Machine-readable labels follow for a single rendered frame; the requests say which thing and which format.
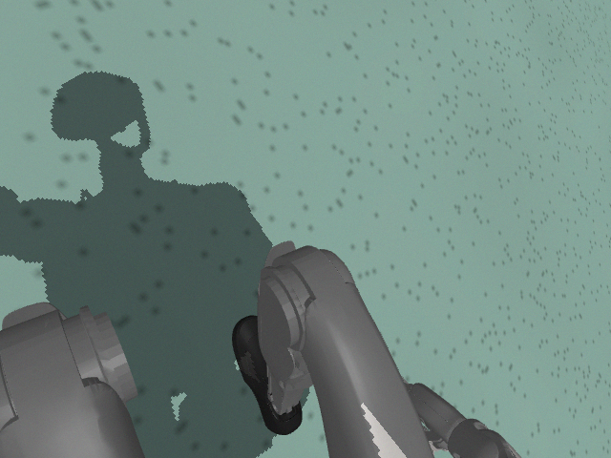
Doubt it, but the right robot hand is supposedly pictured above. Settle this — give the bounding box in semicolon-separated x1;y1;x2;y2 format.
401;376;467;456

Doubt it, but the right robot foot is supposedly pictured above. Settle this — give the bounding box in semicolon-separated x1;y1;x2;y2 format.
232;316;303;435

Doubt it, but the right robot arm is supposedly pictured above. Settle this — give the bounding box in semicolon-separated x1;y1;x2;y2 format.
448;419;521;458

